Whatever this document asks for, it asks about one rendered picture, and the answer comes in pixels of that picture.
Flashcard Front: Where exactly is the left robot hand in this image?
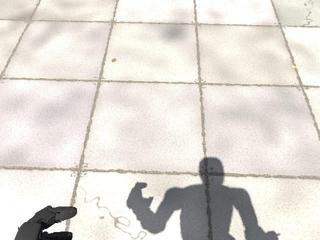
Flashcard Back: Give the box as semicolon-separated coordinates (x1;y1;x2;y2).
14;205;77;240

